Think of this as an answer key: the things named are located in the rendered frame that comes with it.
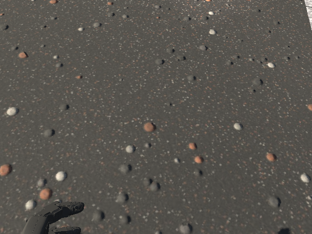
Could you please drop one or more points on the robot left hand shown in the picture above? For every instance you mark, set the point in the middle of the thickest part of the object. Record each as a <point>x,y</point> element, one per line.
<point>40,223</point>

